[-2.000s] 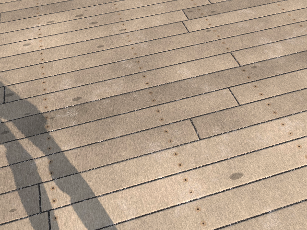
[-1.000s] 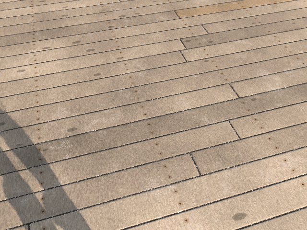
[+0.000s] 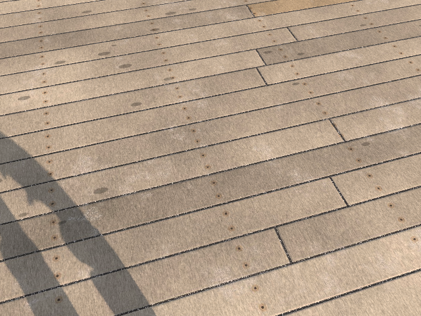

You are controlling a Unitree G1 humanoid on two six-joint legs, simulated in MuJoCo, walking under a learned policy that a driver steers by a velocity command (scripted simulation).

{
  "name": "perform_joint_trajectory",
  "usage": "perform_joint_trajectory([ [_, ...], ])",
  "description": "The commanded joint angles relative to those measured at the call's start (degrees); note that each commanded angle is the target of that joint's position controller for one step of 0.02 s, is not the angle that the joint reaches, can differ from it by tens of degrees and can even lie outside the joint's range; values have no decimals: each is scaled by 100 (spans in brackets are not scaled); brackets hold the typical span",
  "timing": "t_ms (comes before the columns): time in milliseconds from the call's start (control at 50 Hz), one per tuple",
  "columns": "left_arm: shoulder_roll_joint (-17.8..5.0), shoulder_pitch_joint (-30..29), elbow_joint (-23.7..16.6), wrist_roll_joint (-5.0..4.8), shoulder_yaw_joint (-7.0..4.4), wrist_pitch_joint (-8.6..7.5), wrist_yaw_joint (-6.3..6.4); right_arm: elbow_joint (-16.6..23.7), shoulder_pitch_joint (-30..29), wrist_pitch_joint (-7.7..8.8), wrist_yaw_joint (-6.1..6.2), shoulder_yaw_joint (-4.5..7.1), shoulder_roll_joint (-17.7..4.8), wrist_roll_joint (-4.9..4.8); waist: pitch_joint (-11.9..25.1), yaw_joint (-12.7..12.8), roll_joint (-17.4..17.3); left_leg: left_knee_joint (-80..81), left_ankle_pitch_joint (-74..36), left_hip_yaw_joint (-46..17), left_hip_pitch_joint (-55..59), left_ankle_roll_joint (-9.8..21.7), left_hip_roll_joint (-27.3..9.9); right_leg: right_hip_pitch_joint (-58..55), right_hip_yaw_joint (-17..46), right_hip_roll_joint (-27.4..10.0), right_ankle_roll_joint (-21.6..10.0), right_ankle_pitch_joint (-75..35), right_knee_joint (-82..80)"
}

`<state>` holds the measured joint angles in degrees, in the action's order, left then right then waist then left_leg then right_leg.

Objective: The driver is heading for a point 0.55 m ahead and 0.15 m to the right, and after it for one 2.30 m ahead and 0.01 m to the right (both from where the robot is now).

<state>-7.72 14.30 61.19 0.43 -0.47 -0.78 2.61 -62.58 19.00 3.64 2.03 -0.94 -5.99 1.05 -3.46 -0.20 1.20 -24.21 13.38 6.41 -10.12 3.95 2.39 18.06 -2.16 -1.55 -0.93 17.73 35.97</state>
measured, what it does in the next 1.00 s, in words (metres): walks ahead: right foot, then right foot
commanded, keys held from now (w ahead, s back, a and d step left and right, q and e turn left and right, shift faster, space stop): no key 0.58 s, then w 0.42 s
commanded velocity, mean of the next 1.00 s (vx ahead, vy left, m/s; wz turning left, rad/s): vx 0.13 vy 0.00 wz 0.00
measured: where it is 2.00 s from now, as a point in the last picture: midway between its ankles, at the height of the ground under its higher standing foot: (238, 303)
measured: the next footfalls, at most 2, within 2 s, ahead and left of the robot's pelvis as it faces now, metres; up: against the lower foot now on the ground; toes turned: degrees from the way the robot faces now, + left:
right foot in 0.04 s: +0.08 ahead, -0.11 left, +0.00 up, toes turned -3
right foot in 0.94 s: +0.22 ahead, -0.15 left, +0.00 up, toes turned -5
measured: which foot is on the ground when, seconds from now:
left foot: down 0.00-0.94, up 0.96-1.00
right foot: up 0.00-0.02, down 0.04-0.68, up 0.70-0.92, down 0.94-1.00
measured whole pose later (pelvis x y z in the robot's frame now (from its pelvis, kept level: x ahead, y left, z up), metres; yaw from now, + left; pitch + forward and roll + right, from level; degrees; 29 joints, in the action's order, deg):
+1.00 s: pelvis +0.15 -0.06 -0.01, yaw +1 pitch -1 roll +0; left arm -9.9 14.3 58.0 1.3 -4.0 -4.5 -0.5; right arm -65.5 27.8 3.2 0.1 2.0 -10.3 1.3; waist -2.3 -0.3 -2.8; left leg -47.6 27.4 1.6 -8.4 2.9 -2.3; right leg 18.2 -6.6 -0.2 -3.6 15.5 34.5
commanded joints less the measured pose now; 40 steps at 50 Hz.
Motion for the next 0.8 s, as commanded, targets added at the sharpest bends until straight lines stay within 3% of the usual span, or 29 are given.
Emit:
perform_joint_trajectory([
  [20,-23,978,220,48,65,60,-49,116,210,-52,14,86,-678,-90,254,283,-491,586,-1121,-908,-782,338,-1208,-1474,77,-92,-44,-1219,-1104],
  [40,-219,862,159,111,39,23,-60,133,239,-80,11,81,-609,-77,99,210,-283,641,-91,-936,-1078,163,-1048,-1664,430,-432,-55,-1455,-1302],
  [60,-494,716,129,91,-5,-7,-60,100,538,-123,-9,81,-440,-86,-194,-55,174,724,402,-799,-1128,41,-728,-1381,743,-701,-177,-1706,-1306],
  [80,-449,591,198,17,-5,4,-71,-21,752,-184,-2,31,-227,-70,-381,-88,619,757,238,-680,-544,-5,-619,-708,760,-688,-285,-1323,-1433],
  [100,-260,530,194,4,32,-12,-83,-69,715,-205,17,63,-354,-47,-519,-53,495,667,-70,-729,-271,-19,-665,-481,702,-575,-233,-1249,-1520],
  [140,-260,559,233,-6,30,-61,-53,-78,660,-182,22,97,-474,-38,-272,-16,335,558,-733,-775,28,-9,-760,-727,598,-492,-181,-1733,-1519],
  [180,-323,640,281,-36,11,-93,-19,-91,630,-154,23,88,-442,-55,-38,4,126,556,-964,-773,177,-30,-807,-984,579,-492,-212,-1982,-1518],
  [260,-307,640,332,-30,1,-84,-6,-169,618,-163,54,78,-381,-58,-43,5,-99,600,-1098,-745,278,-65,-818,-1080,545,-493,-208,-2057,-1530],
  [580,-232,777,547,-14,25,-32,13,-299,613,-213,98,60,-422,-61,-134,18,-141,607,-1346,-765,386,-67,-892,-1085,457,-465,-178,-1991,-1608],
  [640,-300,792,549,16,-26,2,-10,-349,785,-241,75,139,-558,-34,-168,-45,-230,638,640,-782,351,132,-696,-826,226,-124,-303,-151,-1328],
  [680,-266,607,397,72,-68,12,-84,-366,1055,-278,42,251,-764,-28,-684,-204,-667,1065,2586,-1528,232,497,-1088,186,-75,179,-350,1139,-613],
  [720,-122,160,75,171,-47,-43,-181,-430,1426,-277,29,357,-970,-40,-1268,-371,-985,1740,3498,-2600,304,980,-2008,1256,-440,128,-369,987,377],
  [760,-285,-229,-216,147,-114,-150,-261,-422,1520,-191,-2,378,-926,79,-1349,-408,-772,1919,2849,-2930,534,1211,-2327,1933,-135,-155,-407,1031,1204],
  [780,-376,-398,-333,138,-162,-208,-306,-390,1530,-152,-14,382,-921,105,-1160,-412,-481,1891,2145,-2628,987,1163,-2237,2219,-36,-225,-400,1013,1372],
  [800,-325,-264,-407,122,-171,-242,-339,-373,1401,-109,-23,423,-1044,107,-1036,-276,-773,1846,2199,-2733,824,1205,-2353,2051,70,-364,-399,843,1220],
])
Keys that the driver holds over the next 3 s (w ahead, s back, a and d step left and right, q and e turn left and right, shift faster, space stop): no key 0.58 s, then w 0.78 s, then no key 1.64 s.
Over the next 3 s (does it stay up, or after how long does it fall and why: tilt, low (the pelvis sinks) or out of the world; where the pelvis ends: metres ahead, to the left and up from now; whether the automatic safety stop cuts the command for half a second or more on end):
stays up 0.54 -0.05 0.01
